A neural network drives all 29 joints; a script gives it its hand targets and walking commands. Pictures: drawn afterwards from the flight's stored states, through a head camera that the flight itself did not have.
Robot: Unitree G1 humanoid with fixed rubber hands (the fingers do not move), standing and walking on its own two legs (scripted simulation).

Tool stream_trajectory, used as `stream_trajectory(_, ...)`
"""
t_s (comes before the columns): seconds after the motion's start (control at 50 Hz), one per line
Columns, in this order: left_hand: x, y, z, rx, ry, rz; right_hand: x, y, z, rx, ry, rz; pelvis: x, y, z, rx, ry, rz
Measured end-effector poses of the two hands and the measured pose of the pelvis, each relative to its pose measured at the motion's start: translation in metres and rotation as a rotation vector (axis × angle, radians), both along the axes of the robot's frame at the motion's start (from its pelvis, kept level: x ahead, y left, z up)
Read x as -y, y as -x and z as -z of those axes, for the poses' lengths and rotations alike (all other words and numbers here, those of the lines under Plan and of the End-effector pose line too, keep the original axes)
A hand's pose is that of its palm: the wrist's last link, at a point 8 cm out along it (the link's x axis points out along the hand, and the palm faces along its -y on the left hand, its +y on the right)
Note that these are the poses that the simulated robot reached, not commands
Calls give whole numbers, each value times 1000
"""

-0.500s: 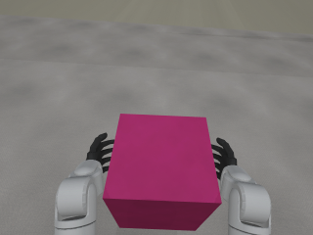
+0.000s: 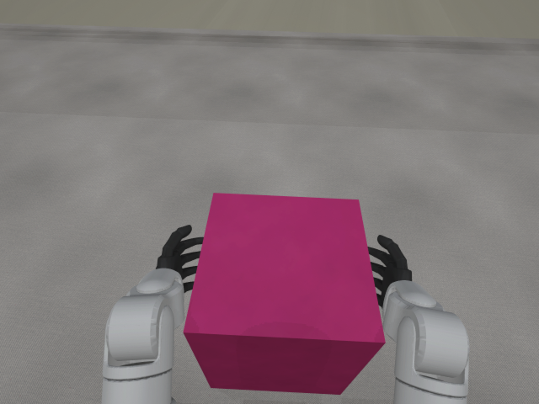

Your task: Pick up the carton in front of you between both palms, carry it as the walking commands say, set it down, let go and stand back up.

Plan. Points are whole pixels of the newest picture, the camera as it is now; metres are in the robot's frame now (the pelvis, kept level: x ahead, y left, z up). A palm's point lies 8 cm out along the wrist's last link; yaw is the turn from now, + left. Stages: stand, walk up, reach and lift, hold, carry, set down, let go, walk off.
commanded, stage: carry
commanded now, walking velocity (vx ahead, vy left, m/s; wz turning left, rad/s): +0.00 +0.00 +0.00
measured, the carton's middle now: (280, 299) +0.29 +0.00 +0.02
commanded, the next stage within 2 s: hold in 1.86 s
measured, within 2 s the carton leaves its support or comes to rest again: neither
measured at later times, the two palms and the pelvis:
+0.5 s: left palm (170, 221) +0.38 +0.17 +0.09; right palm (362, 226) +0.38 -0.13 +0.09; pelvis +0.12 +0.02 +0.01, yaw +0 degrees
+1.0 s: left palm (171, 242) +0.37 +0.18 +0.04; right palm (353, 247) +0.37 -0.12 +0.04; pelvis +0.09 +0.03 +0.01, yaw +0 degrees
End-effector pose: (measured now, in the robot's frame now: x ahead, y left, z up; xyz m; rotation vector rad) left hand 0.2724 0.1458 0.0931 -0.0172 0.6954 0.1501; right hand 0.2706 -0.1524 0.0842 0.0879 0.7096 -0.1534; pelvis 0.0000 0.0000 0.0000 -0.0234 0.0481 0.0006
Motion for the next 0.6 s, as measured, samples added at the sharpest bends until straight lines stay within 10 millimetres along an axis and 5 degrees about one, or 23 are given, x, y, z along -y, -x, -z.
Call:
stream_trajectory(0.1,1,-29,4,-59,-3,-12,1,-31,6,-58,-1,-14,2,-29,-12,-12,-23,-12)
stream_trajectory(0.32,-16,-88,-14,37,29,-10,-15,-92,-23,37,40,-20,-11,-96,-10,-18,-12,-4)
stream_trajectory(0.6,-30,-106,19,-29,7,11,-29,-107,11,-28,63,-41,-25,-117,-8,-19,-13,-2)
